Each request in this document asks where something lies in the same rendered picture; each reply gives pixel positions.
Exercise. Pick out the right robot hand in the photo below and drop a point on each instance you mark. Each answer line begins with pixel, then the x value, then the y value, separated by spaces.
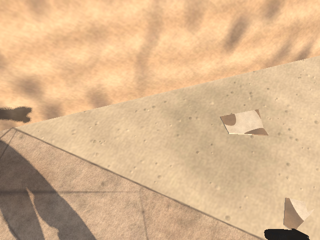
pixel 285 234

